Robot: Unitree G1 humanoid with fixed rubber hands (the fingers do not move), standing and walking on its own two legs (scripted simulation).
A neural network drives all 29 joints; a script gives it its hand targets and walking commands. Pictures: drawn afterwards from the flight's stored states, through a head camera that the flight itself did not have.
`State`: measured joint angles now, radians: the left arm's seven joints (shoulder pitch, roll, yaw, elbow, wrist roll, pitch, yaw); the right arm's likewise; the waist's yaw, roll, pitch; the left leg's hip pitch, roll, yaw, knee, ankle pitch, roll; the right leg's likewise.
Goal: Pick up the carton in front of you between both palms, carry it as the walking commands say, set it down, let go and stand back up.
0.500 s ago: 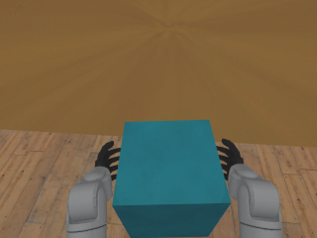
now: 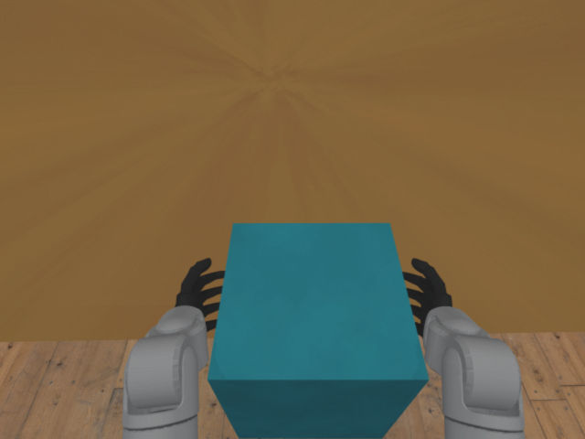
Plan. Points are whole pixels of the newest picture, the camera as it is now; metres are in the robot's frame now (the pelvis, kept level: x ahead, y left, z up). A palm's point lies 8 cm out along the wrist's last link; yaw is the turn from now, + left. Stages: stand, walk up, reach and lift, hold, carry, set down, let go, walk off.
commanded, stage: carry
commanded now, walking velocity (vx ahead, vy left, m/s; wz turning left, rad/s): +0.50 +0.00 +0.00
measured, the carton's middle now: (310, 335) +0.27 -0.01 +0.00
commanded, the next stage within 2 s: none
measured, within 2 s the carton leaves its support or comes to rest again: neither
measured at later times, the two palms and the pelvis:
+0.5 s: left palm (233, 105) +0.64 +0.12 +0.14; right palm (394, 102) +0.67 -0.18 +0.13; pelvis +0.33 -0.05 +0.00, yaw +3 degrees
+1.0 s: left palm (239, 29) +1.06 +0.15 +0.12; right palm (352, 30) +1.04 -0.15 +0.12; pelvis +0.66 +0.00 +0.00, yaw +2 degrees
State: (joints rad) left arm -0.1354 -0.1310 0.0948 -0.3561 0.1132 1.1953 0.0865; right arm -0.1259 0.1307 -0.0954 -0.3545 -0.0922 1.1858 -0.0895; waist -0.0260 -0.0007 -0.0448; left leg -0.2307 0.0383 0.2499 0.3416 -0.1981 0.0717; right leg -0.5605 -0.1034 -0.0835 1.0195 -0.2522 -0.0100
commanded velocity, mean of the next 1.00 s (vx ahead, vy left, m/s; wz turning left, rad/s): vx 0.50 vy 0.00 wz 0.00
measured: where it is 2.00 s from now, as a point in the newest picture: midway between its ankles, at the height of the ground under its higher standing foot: (287, 183)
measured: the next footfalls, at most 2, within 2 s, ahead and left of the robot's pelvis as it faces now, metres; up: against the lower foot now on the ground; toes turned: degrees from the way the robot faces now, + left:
right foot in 0.26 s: +0.37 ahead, -0.12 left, +0.00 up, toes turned -10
left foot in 0.72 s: +0.67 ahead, +0.08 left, +0.01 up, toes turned +9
